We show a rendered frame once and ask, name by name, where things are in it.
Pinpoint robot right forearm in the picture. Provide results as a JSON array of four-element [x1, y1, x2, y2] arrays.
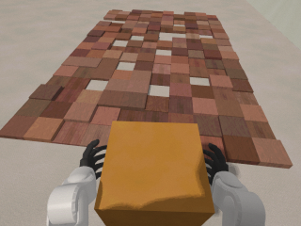
[[212, 170, 266, 226]]

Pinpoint right robot hand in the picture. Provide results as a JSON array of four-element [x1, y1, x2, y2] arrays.
[[202, 143, 229, 186]]

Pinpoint robot left forearm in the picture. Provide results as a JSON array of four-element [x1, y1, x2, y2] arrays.
[[46, 166, 97, 226]]

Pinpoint left robot hand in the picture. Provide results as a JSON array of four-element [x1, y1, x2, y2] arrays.
[[79, 139, 107, 180]]

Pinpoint carton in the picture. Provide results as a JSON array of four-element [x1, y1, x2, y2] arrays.
[[94, 121, 215, 226]]

